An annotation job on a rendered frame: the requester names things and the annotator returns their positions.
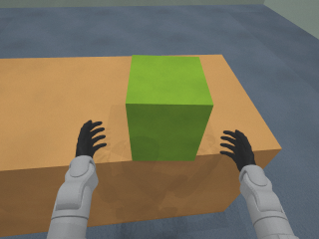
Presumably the right robot hand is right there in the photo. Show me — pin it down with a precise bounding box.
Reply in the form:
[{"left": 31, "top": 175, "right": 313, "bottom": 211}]
[{"left": 220, "top": 129, "right": 256, "bottom": 171}]

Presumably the pedestal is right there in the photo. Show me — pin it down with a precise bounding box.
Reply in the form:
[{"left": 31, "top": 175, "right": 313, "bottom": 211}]
[{"left": 0, "top": 54, "right": 282, "bottom": 237}]

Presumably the carton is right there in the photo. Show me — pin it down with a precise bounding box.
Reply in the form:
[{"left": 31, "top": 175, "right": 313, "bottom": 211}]
[{"left": 126, "top": 55, "right": 214, "bottom": 161}]

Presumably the robot left forearm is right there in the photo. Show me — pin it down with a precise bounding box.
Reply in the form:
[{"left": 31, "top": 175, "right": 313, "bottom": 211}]
[{"left": 46, "top": 155, "right": 99, "bottom": 239}]

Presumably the robot right forearm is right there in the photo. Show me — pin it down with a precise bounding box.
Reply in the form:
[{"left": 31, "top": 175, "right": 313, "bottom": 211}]
[{"left": 238, "top": 164, "right": 299, "bottom": 239}]

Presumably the left robot hand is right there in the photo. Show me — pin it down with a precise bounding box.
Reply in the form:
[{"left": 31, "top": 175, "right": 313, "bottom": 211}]
[{"left": 75, "top": 120, "right": 107, "bottom": 158}]

